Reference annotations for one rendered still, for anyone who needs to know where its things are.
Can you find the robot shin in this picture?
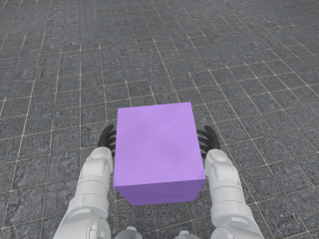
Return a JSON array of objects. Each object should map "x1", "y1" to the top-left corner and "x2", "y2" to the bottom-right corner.
[
  {"x1": 127, "y1": 226, "x2": 137, "y2": 231},
  {"x1": 178, "y1": 230, "x2": 189, "y2": 235}
]

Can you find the left robot hand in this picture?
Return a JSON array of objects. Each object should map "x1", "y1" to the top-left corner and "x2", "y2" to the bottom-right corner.
[{"x1": 97, "y1": 124, "x2": 117, "y2": 157}]

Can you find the left robot shin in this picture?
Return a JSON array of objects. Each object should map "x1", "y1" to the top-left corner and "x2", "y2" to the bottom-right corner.
[{"x1": 127, "y1": 226, "x2": 137, "y2": 231}]

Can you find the robot left upper arm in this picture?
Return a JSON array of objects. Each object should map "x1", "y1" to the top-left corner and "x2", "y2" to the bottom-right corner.
[{"x1": 53, "y1": 216, "x2": 112, "y2": 239}]

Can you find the robot left forearm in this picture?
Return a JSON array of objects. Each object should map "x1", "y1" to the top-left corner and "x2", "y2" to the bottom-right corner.
[{"x1": 53, "y1": 146, "x2": 114, "y2": 239}]

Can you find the robot right forearm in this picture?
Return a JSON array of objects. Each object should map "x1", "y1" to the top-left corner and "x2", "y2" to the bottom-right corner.
[{"x1": 204, "y1": 148, "x2": 264, "y2": 238}]

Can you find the right robot shin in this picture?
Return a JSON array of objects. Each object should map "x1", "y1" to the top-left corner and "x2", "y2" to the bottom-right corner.
[{"x1": 178, "y1": 230, "x2": 189, "y2": 235}]

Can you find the robot right upper arm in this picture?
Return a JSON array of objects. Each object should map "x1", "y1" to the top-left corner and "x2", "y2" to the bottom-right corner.
[{"x1": 210, "y1": 224, "x2": 264, "y2": 239}]

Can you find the carton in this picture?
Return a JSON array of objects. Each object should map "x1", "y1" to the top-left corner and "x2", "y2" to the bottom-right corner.
[{"x1": 113, "y1": 102, "x2": 206, "y2": 206}]

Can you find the right robot hand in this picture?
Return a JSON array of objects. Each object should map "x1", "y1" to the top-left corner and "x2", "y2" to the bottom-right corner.
[{"x1": 196, "y1": 125, "x2": 220, "y2": 159}]

